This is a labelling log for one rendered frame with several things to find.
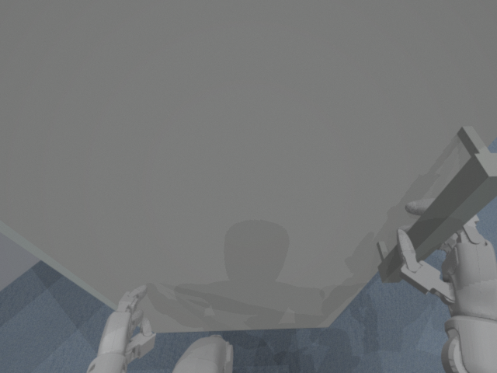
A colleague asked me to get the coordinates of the right robot forearm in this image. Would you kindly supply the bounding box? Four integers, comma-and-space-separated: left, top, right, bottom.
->
441, 315, 497, 373

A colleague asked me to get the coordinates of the left robot hand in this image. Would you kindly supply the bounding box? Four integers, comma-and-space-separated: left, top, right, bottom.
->
97, 285, 156, 364

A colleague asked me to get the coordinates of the left robot forearm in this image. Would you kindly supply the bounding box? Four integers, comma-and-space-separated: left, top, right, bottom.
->
86, 353, 127, 373

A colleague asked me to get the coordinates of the handle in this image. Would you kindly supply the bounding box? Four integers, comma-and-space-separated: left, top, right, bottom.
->
377, 126, 497, 283

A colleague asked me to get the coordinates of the robot left thigh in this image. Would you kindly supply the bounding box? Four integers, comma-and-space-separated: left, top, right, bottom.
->
172, 336, 233, 373

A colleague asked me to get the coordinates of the right robot hand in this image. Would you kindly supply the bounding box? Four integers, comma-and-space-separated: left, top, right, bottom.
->
397, 198, 497, 322

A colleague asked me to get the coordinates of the fridge door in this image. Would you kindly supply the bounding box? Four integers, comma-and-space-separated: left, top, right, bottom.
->
0, 0, 497, 333

